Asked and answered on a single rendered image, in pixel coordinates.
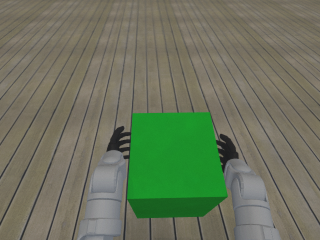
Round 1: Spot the robot right hand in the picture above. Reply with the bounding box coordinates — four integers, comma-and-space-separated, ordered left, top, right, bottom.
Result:
216, 134, 239, 173

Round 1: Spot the carton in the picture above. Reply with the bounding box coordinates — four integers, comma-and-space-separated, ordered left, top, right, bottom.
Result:
127, 112, 228, 219

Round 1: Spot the robot right forearm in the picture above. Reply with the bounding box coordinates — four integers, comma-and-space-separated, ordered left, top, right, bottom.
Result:
224, 158, 281, 240

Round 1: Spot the robot left forearm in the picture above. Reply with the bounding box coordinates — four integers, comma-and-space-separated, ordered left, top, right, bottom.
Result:
76, 150, 127, 240

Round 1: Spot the robot left hand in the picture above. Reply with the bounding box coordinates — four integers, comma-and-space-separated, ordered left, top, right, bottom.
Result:
106, 126, 132, 159

